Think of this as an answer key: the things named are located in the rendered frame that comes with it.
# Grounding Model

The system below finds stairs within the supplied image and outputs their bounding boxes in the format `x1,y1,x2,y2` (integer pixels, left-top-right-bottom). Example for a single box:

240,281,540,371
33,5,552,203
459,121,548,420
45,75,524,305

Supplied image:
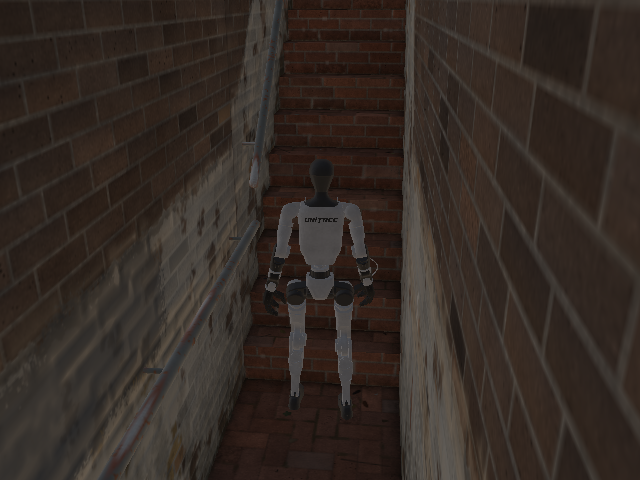
243,0,406,387

